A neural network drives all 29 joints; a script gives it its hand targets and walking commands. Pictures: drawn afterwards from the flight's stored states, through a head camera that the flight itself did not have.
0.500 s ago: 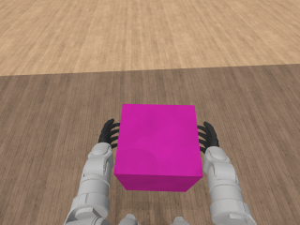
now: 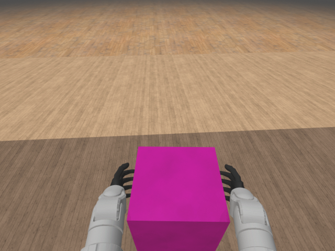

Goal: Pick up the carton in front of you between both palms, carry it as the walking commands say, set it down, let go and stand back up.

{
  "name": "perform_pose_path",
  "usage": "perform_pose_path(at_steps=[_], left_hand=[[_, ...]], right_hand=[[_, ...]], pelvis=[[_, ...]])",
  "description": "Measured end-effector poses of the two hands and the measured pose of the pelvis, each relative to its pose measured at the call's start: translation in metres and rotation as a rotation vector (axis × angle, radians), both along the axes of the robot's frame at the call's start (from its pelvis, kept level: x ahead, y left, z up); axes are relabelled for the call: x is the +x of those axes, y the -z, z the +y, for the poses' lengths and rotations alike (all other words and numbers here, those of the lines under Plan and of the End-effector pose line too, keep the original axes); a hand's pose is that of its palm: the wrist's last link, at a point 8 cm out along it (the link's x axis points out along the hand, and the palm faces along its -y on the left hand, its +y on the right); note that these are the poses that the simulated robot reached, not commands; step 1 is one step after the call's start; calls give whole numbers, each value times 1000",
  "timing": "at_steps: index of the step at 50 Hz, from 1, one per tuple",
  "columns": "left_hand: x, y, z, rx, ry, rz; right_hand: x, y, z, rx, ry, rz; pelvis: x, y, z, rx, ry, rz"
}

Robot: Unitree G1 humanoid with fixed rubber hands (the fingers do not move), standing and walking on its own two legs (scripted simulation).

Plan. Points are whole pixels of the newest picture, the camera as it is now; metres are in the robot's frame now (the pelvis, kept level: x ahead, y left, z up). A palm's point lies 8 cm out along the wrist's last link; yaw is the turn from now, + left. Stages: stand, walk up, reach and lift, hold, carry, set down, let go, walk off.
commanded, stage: reach and lift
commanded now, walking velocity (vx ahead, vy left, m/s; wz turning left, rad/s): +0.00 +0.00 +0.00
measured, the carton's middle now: (175, 203) +0.30 +0.00 -0.05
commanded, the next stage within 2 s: hold in 0.86 s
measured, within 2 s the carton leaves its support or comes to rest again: neither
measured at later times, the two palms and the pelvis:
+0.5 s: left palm (117, 187) +0.29 +0.15 +0.03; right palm (236, 190) +0.29 -0.15 +0.03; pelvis +0.00 +0.00 +0.00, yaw +0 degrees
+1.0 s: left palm (115, 184) +0.29 +0.15 +0.05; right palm (239, 186) +0.29 -0.15 +0.05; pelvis +0.01 +0.00 +0.01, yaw +0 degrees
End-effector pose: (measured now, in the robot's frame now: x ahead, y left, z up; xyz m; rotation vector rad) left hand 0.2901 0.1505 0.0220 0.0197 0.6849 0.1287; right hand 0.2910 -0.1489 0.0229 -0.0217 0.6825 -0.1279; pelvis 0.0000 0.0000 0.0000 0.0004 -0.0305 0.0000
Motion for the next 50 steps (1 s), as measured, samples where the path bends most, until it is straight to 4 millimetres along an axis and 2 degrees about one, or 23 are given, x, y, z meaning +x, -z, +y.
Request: perform_pose_path(at_steps=[12, 27, 43, 50], left_hand=[[-2, -3, 2, -9, -8, -4], [5, -10, 1, 10, 8, -3], [3, -17, 0, 19, 7, -4], [0, -31, 0, 16, 6, -37]], right_hand=[[-2, -3, 2, 7, 7, -4], [4, -10, 1, -10, -2, -3], [4, -17, 0, -18, -14, -3], [0, -31, 0, -17, -10, -36]], pelvis=[[-10, 1, 2, -1, 0, -28], [1, -4, 3, 1, 2, -32], [8, -6, 0, 0, -1, -50], [7, -7, 0, 0, -4, -66]])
